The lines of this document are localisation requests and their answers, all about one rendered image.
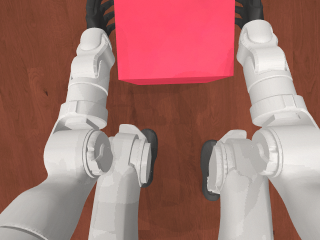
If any robot left hand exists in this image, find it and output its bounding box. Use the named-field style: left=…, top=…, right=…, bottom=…
left=85, top=0, right=116, bottom=38

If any robot right hand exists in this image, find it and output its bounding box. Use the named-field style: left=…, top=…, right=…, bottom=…
left=234, top=0, right=264, bottom=30

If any left robot forearm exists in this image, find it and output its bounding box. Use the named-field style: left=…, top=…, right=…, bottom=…
left=43, top=27, right=115, bottom=167

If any robot right upper arm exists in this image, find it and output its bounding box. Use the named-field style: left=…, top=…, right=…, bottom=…
left=249, top=124, right=320, bottom=240

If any right robot shin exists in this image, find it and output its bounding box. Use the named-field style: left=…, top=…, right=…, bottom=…
left=207, top=129, right=247, bottom=194

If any right robot forearm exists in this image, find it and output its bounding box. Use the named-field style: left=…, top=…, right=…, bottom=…
left=236, top=19, right=320, bottom=131

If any left robot shin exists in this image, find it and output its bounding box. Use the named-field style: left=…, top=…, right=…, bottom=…
left=108, top=124, right=148, bottom=184

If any robot shin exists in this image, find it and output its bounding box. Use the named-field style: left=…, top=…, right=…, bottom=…
left=207, top=129, right=247, bottom=194
left=108, top=124, right=148, bottom=184

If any robot left upper arm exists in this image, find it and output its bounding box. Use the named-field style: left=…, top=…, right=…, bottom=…
left=0, top=128, right=113, bottom=240

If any carton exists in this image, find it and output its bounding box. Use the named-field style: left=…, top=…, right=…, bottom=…
left=114, top=0, right=235, bottom=85

